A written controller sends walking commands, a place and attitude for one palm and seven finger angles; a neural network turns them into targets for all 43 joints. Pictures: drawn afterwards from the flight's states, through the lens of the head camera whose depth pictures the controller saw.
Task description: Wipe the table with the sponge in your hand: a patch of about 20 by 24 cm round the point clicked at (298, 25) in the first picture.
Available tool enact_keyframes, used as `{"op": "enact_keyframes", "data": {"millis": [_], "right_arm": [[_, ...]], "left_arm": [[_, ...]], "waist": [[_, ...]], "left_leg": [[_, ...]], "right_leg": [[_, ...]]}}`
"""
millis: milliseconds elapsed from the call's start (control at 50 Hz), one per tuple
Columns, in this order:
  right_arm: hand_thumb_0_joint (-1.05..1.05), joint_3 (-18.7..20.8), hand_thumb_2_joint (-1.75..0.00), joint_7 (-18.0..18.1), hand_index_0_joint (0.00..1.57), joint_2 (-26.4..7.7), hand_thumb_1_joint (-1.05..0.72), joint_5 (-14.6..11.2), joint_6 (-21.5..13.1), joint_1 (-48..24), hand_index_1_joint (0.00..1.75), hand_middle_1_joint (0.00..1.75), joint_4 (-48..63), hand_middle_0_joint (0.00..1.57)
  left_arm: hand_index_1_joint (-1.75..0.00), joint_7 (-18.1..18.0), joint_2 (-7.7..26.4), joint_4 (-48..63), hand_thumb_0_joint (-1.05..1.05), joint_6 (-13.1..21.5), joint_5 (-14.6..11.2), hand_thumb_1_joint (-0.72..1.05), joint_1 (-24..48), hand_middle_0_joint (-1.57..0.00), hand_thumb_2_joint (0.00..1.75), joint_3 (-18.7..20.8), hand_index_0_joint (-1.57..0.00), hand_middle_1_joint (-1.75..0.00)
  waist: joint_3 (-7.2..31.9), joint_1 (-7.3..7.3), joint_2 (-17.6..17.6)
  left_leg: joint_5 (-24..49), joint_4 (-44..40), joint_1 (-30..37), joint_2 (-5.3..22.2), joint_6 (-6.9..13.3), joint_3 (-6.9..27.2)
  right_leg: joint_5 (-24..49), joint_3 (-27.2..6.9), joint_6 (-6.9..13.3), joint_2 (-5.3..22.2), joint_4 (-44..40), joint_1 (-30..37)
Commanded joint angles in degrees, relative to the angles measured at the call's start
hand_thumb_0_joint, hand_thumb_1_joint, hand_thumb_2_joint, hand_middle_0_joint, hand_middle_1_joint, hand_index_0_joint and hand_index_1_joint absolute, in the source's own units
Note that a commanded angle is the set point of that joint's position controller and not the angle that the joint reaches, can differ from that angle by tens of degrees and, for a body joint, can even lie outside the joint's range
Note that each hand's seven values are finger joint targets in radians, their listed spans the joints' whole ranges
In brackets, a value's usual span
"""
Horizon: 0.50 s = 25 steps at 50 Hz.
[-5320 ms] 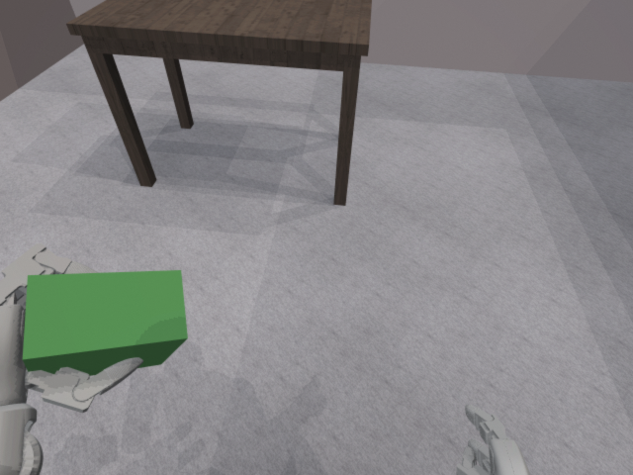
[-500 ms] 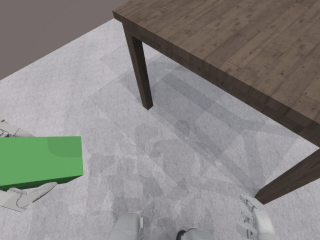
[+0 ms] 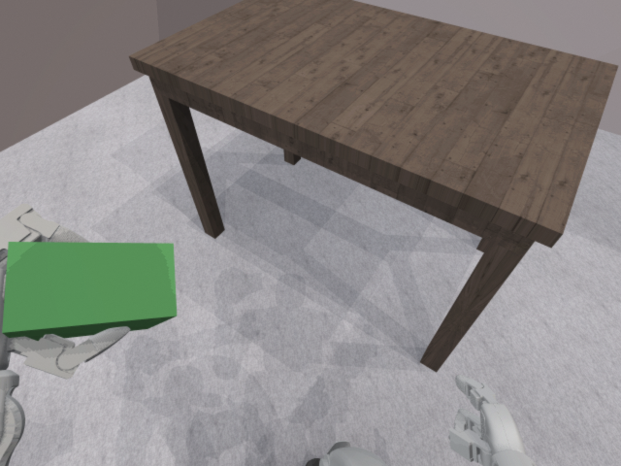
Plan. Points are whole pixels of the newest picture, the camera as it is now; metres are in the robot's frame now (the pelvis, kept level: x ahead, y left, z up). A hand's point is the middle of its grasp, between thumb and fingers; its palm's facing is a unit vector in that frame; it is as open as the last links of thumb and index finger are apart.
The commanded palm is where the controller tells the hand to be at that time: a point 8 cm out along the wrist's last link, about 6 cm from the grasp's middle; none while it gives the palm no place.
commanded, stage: turn to face it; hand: left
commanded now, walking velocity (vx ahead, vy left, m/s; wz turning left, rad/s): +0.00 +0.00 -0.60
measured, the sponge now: (115, 293) +0.24 +0.21 +0.16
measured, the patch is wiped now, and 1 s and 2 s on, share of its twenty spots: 0.00 0.00 0.00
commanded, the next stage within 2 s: take the last steps up to it in 1.42 s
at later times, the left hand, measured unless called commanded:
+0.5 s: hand (253, 303) +0.22 +0.07 +0.19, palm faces +0.08 -0.85 -0.53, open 10.3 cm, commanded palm +0.19 +0.14 +0.18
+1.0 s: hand (455, 367) +0.19 -0.09 +0.18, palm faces -0.23 -0.81 -0.54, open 10.3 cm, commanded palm +0.17 -0.01 +0.18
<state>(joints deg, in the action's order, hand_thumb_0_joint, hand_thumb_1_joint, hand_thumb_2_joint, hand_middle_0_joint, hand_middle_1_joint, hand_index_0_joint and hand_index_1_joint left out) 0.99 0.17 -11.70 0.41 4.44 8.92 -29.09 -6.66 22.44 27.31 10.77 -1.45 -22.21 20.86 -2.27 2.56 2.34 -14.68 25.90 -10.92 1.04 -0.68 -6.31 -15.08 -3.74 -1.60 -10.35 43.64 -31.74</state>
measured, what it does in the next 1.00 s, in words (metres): walks backwards, turning right: right foot, then left foot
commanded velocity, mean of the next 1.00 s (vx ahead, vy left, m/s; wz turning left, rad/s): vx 0.00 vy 0.00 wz -0.59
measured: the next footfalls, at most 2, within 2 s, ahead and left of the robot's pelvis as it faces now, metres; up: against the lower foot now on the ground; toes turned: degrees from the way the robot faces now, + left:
right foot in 0.18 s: +0.07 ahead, -0.17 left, +0.00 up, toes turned -13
left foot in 0.54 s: +0.02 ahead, +0.04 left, +0.00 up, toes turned -16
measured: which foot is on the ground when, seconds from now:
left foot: down 0.00-0.18, up 0.20-0.52, down 0.54-0.82, up 0.84-1.00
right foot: up 0.00-0.16, down 0.18-0.56, up 0.58-0.80, down 0.82-1.00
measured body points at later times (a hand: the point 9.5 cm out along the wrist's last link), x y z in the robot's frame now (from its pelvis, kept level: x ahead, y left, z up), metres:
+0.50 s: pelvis -0.05 -0.08 +0.00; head -0.02 -0.10 +0.45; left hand +0.21 +0.12 +0.22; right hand +0.01 -0.38 -0.09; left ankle -0.02 +0.06 -0.71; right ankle +0.03 -0.16 -0.73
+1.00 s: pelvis -0.13 -0.13 +0.00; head -0.09 -0.19 +0.44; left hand +0.20 -0.05 +0.20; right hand -0.13 -0.41 -0.11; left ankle -0.07 +0.01 -0.66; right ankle -0.13 -0.21 -0.73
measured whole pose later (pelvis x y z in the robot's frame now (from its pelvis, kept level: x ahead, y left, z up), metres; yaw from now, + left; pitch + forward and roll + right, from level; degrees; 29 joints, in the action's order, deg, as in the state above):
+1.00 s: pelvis -0.13 -0.13 +0.00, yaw -38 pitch +1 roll +2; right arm -0.4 -0.1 -11.6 -0.1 1.7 7.4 -31.9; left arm -8.3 23.4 33.3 12.4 -3.0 -29.7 22.9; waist -8.9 -0.9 -1.3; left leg -25.9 62.9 -26.6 3.7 -5.7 -1.8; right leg -11.9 -0.3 5.2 -4.1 31.2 -20.0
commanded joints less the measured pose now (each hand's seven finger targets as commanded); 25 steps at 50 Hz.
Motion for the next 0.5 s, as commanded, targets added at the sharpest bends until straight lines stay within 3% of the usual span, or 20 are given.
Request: {"op": "enact_keyframes", "data": {"millis": [0, 40, 80, 100, 120, 140, 160, 180, 200, 220, 240, 260, 280, 300, 340, 420, 460, 480], "right_arm": [[0.00, 2.7, -0.90, 0.2, 0.20, -6.2, -0.90, -1.2, -4.8, -3.6, 0.30, 0.30, 8.3, 0.20], [0.00, 2.4, -0.90, 0.3, 0.20, -7.2, -0.90, -2.2, -5.9, -1.0, 0.30, 0.30, 7.4, 0.20], [0.00, 2.6, -0.90, 0.5, 0.20, -8.6, -0.90, -2.0, -8.0, 1.5, 0.30, 0.30, 7.1, 0.20], [0.00, 2.8, -0.90, 0.4, 0.20, -8.9, -0.90, -1.9, -8.9, 1.6, 0.30, 0.30, 6.7, 0.20], [0.00, 2.8, -0.90, 0.5, 0.20, -8.9, -0.90, -1.9, -9.5, 1.4, 0.30, 0.30, 6.3, 0.20], [0.00, 2.7, -0.90, 0.4, 0.20, -8.5, -0.90, -2.0, -10.0, 1.0, 0.30, 0.30, 6.0, 0.20], [0.00, 2.4, -0.90, 0.6, 0.20, -6.9, -0.90, -1.9, -10.1, 1.1, 0.30, 0.30, 5.9, 0.20], [0.00, 1.6, -0.90, 0.8, 0.20, -5.9, -0.90, -1.5, -10.1, -2.2, 0.30, 0.30, 7.1, 0.20], [0.00, 2.6, -0.90, 1.1, 0.20, -6.5, -0.90, -1.7, -9.3, -2.9, 0.30, 0.30, 6.5, 0.20], [0.00, 1.9, -0.90, 0.9, 0.20, -5.5, -0.90, -1.1, -8.1, -3.3, 0.30, 0.30, 6.3, 0.20], [0.00, 0.8, -0.90, 0.6, 0.20, -4.8, -0.90, -0.8, -6.8, -3.9, 0.30, 0.30, 5.5, 0.20], [0.00, 0.4, -0.90, 0.2, 0.20, -4.6, -0.90, -0.8, -5.7, -4.0, 0.30, 0.30, 5.0, 0.20], [0.00, 0.6, -0.90, 0.1, 0.20, -4.7, -0.90, -0.8, -5.1, -3.9, 0.30, 0.30, 5.3, 0.20], [0.00, 1.0, -0.90, 0.1, 0.20, -5.0, -0.90, -0.8, -4.8, -4.3, 0.30, 0.30, 5.4, 0.20], [0.00, 1.7, -0.90, 0.3, 0.20, -5.6, -0.90, -0.6, -4.3, -3.9, 0.30, 0.30, 5.3, 0.20], [0.00, 1.7, -0.90, 0.4, 0.20, -6.3, -0.90, -1.1, -3.9, -3.4, 0.30, 0.30, 6.1, 0.20], [0.00, 1.5, -0.90, 0.5, 0.20, -6.9, -0.90, -1.4, -3.8, -3.2, 0.30, 0.30, 6.2, 0.20], [0.00, 1.3, -0.90, 0.6, 0.20, -6.8, -0.90, -1.3, -3.7, -2.1, 0.30, 0.30, 6.3, 0.20]], "left_arm": [[-1.60, -0.4, 8.4, 11.3, 0.00, 3.8, -0.8, 0.10, -2.6, -1.20, 1.30, 7.5, -1.20, -1.60], [-1.60, -1.3, 6.4, 14.5, 0.00, 4.1, -1.0, 0.10, -1.8, -1.20, 1.30, 5.0, -1.20, -1.60], [-1.60, -1.7, 7.1, 16.3, 0.00, 4.0, -0.4, 0.10, 2.0, -1.20, 1.30, 4.6, -1.20, -1.60], [-1.60, -1.8, 7.6, 15.4, 0.00, 3.9, -0.1, 0.10, 3.2, -1.20, 1.30, 4.9, -1.20, -1.60], [-1.60, -2.0, 8.1, 14.5, 0.00, 3.6, 0.2, 0.10, 5.3, -1.20, 1.30, 5.0, -1.20, -1.60], [-1.60, -2.1, 9.2, 13.2, 0.00, 3.7, 0.5, 0.10, 7.2, -1.20, 1.30, 5.8, -1.20, -1.60], [-1.60, -2.6, 11.4, 11.0, 0.00, 3.7, 1.1, 0.10, 6.1, -1.20, 1.30, 7.3, -1.20, -1.60], [-1.60, -3.5, 14.2, 11.6, 0.00, 4.4, 0.2, 0.10, 5.1, -1.20, 1.30, 11.5, -1.20, -1.60], [-1.60, -3.6, 15.2, 12.7, 0.00, 4.0, -1.1, 0.10, 1.7, -1.20, 1.30, 13.2, -1.20, -1.60], [-1.60, -3.5, 15.2, 15.5, 0.00, 4.4, -1.6, 0.10, -1.9, -1.20, 1.30, 13.6, -1.20, -1.60], [-1.60, -3.3, 13.8, 17.5, 0.00, 4.9, -2.2, 0.10, -4.9, -1.20, 1.30, 13.5, -1.20, -1.60], [-1.60, -3.4, 13.1, 18.9, 0.00, 5.2, -2.3, 0.10, -6.4, -1.20, 1.30, 13.4, -1.20, -1.60], [-1.60, -3.3, 12.3, 19.0, 0.00, 5.4, -2.5, 0.10, -8.3, -1.20, 1.30, 13.7, -1.20, -1.60], [-1.60, -3.2, 12.2, 19.1, 0.00, 5.4, -2.5, 0.10, -8.5, -1.20, 1.30, 13.6, -1.20, -1.60], [-1.60, -3.2, 12.4, 17.0, 0.00, 5.2, -2.6, 0.10, -9.8, -1.20, 1.30, 14.3, -1.20, -1.60], [-1.60, -3.2, 10.6, 14.0, 0.00, 4.3, -2.1, 0.10, -9.7, -1.20, 1.30, 12.0, -1.20, -1.60], [-1.60, -2.8, 9.5, 14.1, 0.00, 3.9, -2.0, 0.10, -7.3, -1.20, 1.30, 9.8, -1.20, -1.60], [-1.60, -2.4, 9.4, 14.3, 0.00, 4.0, -1.7, 0.10, -5.9, -1.20, 1.30, 9.0, -1.20, -1.60]], "waist": [[0.1, -0.47, -14.5], [0.5, -0.81, -13.6], [3.2, -2.18, -14.7], [4.1, -2.13, -15.4], [4.7, -1.88, -13.8], [5.3, -1.52, -9.6], [6.5, -1.62, 2.7], [8.5, -0.05, 12.9], [12.2, 0.40, 14.0], [12.0, -0.13, 9.0], [12.5, -0.51, 3.0], [14.3, -0.90, -0.1], [14.3, -1.17, 0.5], [13.4, -1.35, 2.5], [12.1, -1.27, 4.6], [10.3, -0.60, 5.6], [9.3, -1.13, 4.3], [9.4, -1.86, 3.5]], "left_leg": [[1.7, -9.3, -6.4, 24.0, 11.0, 8.0], [13.0, -5.1, -2.4, 20.6, 5.9, 0.9], [21.7, 0.1, 0.8, 18.2, 3.0, -1.5], [22.3, 3.6, 0.7, 17.6, 2.0, -2.9], [20.9, 8.5, -1.2, 16.7, 0.9, -3.6], [16.2, 16.1, -4.5, 15.1, -0.4, -4.2], [0.2, 29.3, -13.2, 9.5, -2.5, -4.6], [-22.3, 40.1, -22.2, 4.2, -3.9, 0.3], [-21.0, 44.9, -19.3, 4.8, -3.7, 7.8], [-16.9, 47.7, -20.6, 4.9, -4.1, 9.5], [-13.5, 47.8, -20.4, 4.9, -4.3, 9.1], [-13.2, 42.5, -19.0, 4.7, -4.3, 8.3], [-12.2, 38.9, -17.0, 4.2, -4.3, 6.8], [-11.8, 35.7, -15.3, 3.6, -4.4, 5.9], [-11.6, 30.1, -12.8, 2.4, -4.4, 4.7], [-14.0, 16.9, -7.7, 0.9, -3.0, 4.1], [-11.8, 7.4, -1.9, 0.9, -2.1, 4.6], [-9.2, 1.9, 2.6, 1.1, -1.3, 3.6]], "right_leg": [[-11.9, -0.9, -1.4, 12.0, 29.1, -4.2], [-11.2, 5.1, -1.6, 12.6, 9.7, 1.0], [-7.7, 10.8, -2.2, 9.4, -3.3, 9.4], [-3.6, 12.4, -2.3, 8.4, -8.0, 13.9], [1.0, 13.4, -2.2, 7.7, -12.2, 19.4], [7.2, 10.6, -0.8, 10.1, -16.5, 24.5], [24.5, -4.1, 4.6, 19.4, -18.3, 30.2], [38.7, -20.6, 9.9, 29.3, -20.8, 29.6], [27.1, -25.1, 9.7, 30.2, -23.3, 25.9], [17.7, -24.7, 11.2, 29.2, -22.9, 26.0], [12.4, -19.9, 11.1, 26.6, -21.9, 25.2], [10.3, -16.2, 10.9, 25.2, -21.6, 25.4], [8.1, -14.2, 10.3, 23.8, -22.8, 23.7], [5.4, -14.6, 10.2, 23.4, -24.5, 21.3], [-0.6, -16.1, 10.3, 22.6, -27.4, 17.9], [-4.3, -20.0, 10.9, 22.1, -28.9, 14.3], [-5.0, -20.2, 9.1, 20.4, -28.7, 10.9], [-6.9, -19.0, 7.3, 18.9, -27.9, 8.5]]}}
